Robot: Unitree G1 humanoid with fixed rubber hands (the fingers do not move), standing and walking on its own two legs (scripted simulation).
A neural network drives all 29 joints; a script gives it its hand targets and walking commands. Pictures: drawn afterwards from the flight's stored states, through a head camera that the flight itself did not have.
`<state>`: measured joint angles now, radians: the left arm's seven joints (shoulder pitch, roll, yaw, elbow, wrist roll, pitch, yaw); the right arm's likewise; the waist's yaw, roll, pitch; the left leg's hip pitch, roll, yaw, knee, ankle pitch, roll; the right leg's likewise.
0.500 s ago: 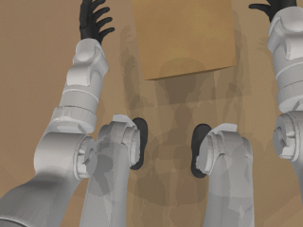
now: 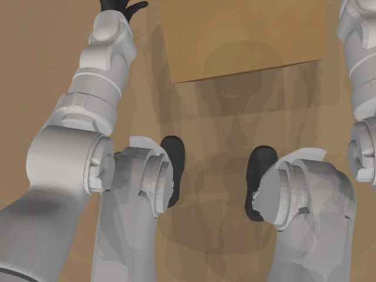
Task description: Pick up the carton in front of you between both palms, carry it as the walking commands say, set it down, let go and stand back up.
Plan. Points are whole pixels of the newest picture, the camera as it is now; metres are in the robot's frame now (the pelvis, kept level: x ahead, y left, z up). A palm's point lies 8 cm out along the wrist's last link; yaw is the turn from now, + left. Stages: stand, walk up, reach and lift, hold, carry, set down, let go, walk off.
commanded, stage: reach and lift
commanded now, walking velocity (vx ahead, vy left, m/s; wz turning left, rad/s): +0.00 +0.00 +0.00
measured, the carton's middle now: (234, 16) +0.52 -0.04 -0.24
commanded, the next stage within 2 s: none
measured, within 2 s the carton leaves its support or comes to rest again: leaves its support in 0.60 s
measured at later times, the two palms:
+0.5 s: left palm (131, 5) +0.53 +0.12 -0.15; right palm out of the picture +0.55 -0.19 -0.17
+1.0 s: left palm out of the picture +0.49 +0.10 +0.00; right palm out of the picture +0.50 -0.20 +0.00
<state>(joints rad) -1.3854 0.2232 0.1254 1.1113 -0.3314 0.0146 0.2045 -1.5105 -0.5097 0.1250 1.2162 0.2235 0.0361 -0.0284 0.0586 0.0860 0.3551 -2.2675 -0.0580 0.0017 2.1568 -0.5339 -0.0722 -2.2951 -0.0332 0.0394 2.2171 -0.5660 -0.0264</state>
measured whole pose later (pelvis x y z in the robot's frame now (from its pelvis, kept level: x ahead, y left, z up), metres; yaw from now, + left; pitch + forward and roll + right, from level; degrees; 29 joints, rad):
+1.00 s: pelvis +0.00 +0.01 +0.07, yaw -6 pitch +41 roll +3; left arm -1.05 -0.09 0.59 0.66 0.15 0.31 0.15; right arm -1.24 -0.18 -0.29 0.95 -0.17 0.34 0.00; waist 0.03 0.02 -0.08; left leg -2.13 -0.07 -0.03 1.94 -0.53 -0.08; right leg -2.17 0.06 0.06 1.95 -0.49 0.02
